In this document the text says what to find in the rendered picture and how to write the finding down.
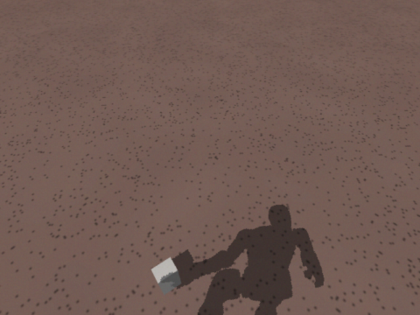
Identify carton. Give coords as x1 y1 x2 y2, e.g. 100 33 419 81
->
151 257 181 295

